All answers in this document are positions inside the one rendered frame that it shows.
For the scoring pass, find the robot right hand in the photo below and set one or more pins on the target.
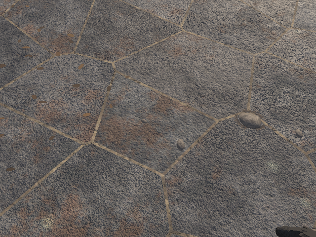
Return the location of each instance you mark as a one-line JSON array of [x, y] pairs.
[[292, 231]]

